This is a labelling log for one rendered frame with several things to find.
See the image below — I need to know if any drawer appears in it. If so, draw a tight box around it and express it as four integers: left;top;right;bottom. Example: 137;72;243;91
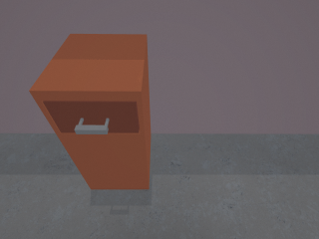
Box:
43;101;140;133

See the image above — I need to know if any cabinet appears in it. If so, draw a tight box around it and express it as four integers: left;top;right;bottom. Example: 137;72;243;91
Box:
29;34;152;190

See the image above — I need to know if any handle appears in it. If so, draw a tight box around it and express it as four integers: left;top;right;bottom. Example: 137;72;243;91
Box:
74;118;110;134

